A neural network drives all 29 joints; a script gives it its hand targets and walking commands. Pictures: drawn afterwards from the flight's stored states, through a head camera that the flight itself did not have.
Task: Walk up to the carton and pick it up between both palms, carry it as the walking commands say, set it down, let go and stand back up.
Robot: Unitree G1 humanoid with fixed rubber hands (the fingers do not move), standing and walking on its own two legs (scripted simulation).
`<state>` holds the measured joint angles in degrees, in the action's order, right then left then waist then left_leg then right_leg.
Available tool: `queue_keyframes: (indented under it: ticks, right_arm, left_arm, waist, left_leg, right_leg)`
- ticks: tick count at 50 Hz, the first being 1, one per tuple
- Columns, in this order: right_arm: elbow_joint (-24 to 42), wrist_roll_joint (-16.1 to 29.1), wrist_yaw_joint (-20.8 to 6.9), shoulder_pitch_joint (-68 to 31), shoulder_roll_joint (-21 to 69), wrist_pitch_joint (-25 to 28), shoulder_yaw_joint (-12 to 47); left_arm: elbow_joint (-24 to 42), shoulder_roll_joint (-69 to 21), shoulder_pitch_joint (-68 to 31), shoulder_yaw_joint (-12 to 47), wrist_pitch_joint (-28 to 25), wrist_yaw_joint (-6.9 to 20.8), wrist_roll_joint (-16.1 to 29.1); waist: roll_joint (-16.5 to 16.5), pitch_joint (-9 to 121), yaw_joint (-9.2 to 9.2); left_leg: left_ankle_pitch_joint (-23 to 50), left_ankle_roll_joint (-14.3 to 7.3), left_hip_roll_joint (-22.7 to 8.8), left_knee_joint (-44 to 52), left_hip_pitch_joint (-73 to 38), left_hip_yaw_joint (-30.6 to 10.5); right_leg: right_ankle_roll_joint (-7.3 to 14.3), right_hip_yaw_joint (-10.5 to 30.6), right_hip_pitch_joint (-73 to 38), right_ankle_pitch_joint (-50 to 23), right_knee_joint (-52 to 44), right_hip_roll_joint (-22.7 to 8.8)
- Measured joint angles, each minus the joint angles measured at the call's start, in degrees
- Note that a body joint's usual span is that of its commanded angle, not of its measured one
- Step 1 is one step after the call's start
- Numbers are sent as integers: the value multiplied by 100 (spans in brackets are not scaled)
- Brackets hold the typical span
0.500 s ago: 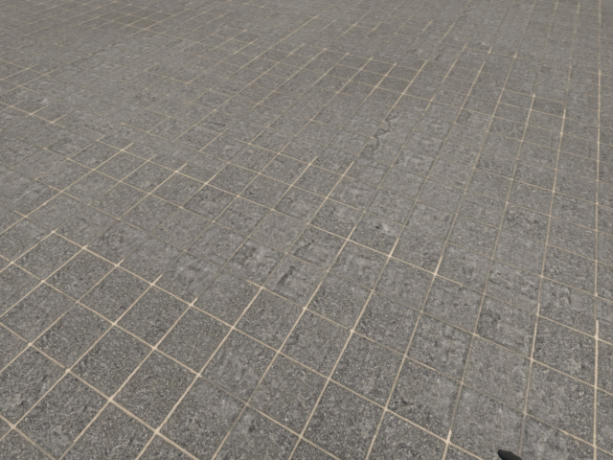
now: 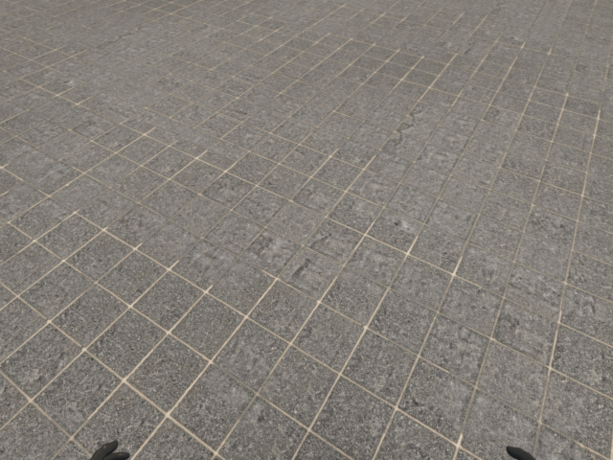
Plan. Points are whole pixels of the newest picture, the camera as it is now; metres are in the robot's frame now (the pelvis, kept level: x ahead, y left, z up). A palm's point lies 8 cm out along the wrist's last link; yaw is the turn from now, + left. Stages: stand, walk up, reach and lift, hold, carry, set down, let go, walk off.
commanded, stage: walk up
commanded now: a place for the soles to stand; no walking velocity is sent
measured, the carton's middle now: out of the picture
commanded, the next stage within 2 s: none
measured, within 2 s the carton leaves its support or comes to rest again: neither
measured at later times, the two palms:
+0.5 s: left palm out of the picture +0.02 +0.45 -0.08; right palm (372, 312) +0.35 -0.12 -0.08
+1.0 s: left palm out of the picture +0.06 +0.58 -0.09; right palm (201, 234) +0.57 +0.20 -0.12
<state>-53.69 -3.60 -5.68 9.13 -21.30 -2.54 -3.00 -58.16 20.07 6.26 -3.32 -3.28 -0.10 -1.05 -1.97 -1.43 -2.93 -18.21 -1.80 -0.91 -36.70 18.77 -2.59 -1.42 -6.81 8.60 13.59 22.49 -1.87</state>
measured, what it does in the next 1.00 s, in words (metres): steps to the left, turning left: left foot, then right foot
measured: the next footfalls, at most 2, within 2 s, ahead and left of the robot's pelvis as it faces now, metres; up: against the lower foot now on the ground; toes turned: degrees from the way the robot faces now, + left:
left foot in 0.16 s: +0.13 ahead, +0.22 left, +0.00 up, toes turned +15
right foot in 0.40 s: +0.16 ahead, +0.01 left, +0.00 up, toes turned +15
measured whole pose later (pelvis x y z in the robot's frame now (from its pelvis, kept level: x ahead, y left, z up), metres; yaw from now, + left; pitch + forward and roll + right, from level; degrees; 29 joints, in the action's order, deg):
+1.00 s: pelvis +0.26 +0.30 -0.02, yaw +49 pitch -1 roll +2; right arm -46.4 -0.9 -8.5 7.6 -23.8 -1.4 -4.5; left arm -52.5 25.7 13.5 -3.3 -9.6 1.6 0.1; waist -0.8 -2.6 0.2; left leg -22.7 -1.2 1.2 -40.6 17.3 -2.1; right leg 0.1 -5.0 24.1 13.1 39.8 -7.8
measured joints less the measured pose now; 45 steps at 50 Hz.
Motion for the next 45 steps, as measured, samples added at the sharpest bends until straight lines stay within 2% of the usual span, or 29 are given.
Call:
queue_keyframes:
  ticks: [2,4,8,9,10,11,13,15,17,19,21,23,25,27,30,33,36,37,38,39,40,42,43,45]
  right_arm:
    - [300,-77,-227,90,-144,-50,-93]
    - [523,-84,-404,111,-271,-70,-223]
    - [776,-39,-591,80,-504,-71,-479]
    - [784,-36,-616,71,-549,-52,-524]
    - [794,-31,-630,64,-577,-26,-555]
    - [815,-25,-627,52,-580,2,-564]
    - [846,45,-605,10,-528,18,-536]
    - [888,83,-583,-31,-428,-27,-465]
    - [963,71,-555,-55,-349,-60,-389]
    - [1039,47,-556,-90,-297,-60,-337]
    - [1091,43,-545,-101,-305,-66,-337]
    - [1033,36,-495,-33,-282,-67,-367]
    - [943,44,-499,-43,-274,-29,-318]
    - [872,47,-538,-125,-293,8,-267]
    - [794,77,-624,-400,-373,29,-250]
    - [755,134,-678,-750,-503,51,-265]
    - [755,189,-688,-1059,-608,89,-286]
    - [759,214,-669,-1135,-609,118,-294]
    - [774,222,-635,-1197,-585,156,-297]
    - [821,206,-586,-1234,-572,198,-287]
    - [891,205,-521,-1231,-589,237,-280]
    - [955,295,-367,-1104,-549,273,-258]
    - [924,338,-299,-1006,-494,265,-235]
    - [811,380,-216,-776,-348,212,-171]
  left_arm:
    - [267,151,27,-74,-115,-37,-70]
    - [432,348,61,-155,-191,-56,-139]
    - [571,753,142,-296,-220,-28,-187]
    - [563,841,165,-327,-199,-18,-195]
    - [540,927,184,-359,-162,-7,-194]
    - [510,1013,192,-391,-114,3,-174]
    - [433,1110,127,-413,-52,25,-104]
    - [418,1141,57,-364,-88,52,-2]
    - [417,1079,49,-303,-155,53,63]
    - [396,962,127,-250,-202,36,77]
    - [362,779,283,-194,-251,4,55]
    - [426,654,526,-149,-279,-43,-18]
    - [521,639,723,-168,-302,-92,-54]
    - [556,673,876,-219,-352,-110,-58]
    - [560,769,1082,-282,-406,-51,-61]
    - [535,855,1288,-300,-414,0,-88]
    - [485,959,1518,-294,-381,27,-74]
    - [417,993,1561,-310,-355,31,-43]
    - [333,1013,1575,-327,-319,29,0]
    - [259,995,1560,-330,-293,27,45]
    - [204,923,1489,-311,-284,38,84]
    - [206,804,1248,-201,-318,94,143]
    - [245,761,1132,-139,-359,126,179]
    - [347,694,930,-53,-426,183,229]
  waist:
    - [-84,-25,32]
    - [-98,-61,57]
    - [48,-37,70]
    - [133,4,74]
    - [257,48,89]
    - [401,94,91]
    - [569,116,55]
    - [670,41,38]
    - [677,-13,36]
    - [616,-13,29]
    - [392,40,-6]
    - [186,250,73]
    - [102,326,298]
    - [12,350,469]
    - [-148,344,608]
    - [-283,319,712]
    - [-296,329,841]
    - [-210,318,902]
    - [-74,279,952]
    - [28,221,971]
    - [7,152,953]
    - [-13,-45,922]
    - [25,-129,902]
    - [180,-215,814]
  left_leg:
    - [-119,27,-192,-632,516,-10]
    - [-163,44,-393,-867,826,-42]
    - [-108,61,-701,-564,962,83]
    - [177,136,-697,-506,908,215]
    - [493,207,-601,-540,860,342]
    - [505,236,-440,-667,858,414]
    - [270,214,-139,-724,821,360]
    - [356,101,81,-480,656,290]
    - [466,60,245,-164,485,197]
    - [603,59,395,164,342,89]
    - [600,72,497,316,278,-125]
    - [194,226,471,-244,552,-121]
    - [248,285,318,-1077,843,-27]
    - [358,308,62,-1328,975,-22]
    - [326,350,-376,-1016,1043,4]
    - [256,338,-653,-522,1049,164]
    - [231,260,-690,-159,959,441]
    - [545,263,-583,-134,875,534]
    - [747,265,-420,-188,791,632]
    - [628,253,-259,-314,730,697]
    - [413,238,-164,-439,691,650]
    - [236,174,-37,-399,450,540]
    - [314,125,16,-262,274,520]
    - [215,176,168,32,-52,464]
  right_leg:
    - [-21,-266,48,124,158,-32]
    - [-81,-490,34,321,405,-138]
    - [-268,-848,-120,853,1020,-575]
    - [-269,-886,-154,1032,1231,-739]
    - [-175,-844,-141,1251,1511,-922]
    - [-5,-627,-20,1523,1900,-1030]
    - [119,8,445,1918,2853,-810]
    - [167,295,821,1883,3231,-512]
    - [213,292,1039,1713,2849,-299]
    - [286,158,1111,1486,2073,-147]
    - [423,68,906,578,1277,4]
    - [306,-167,683,192,836,-54]
    - [165,-323,424,281,548,-135]
    - [82,-518,119,348,312,-200]
    - [-52,-876,-328,533,163,-299]
    - [-252,-1219,-755,828,193,-458]
    - [-432,-1463,-1099,1246,434,-723]
    - [-458,-1458,-1163,1425,619,-898]
    - [-434,-1336,-1141,1565,954,-1128]
    - [-271,-1076,-943,1320,1602,-1324]
    - [-142,-682,-593,1339,2481,-1321]
    - [17,89,152,1314,3800,-999]
    - [67,299,476,1215,4024,-876]
    - [106,492,1030,1023,3688,-783]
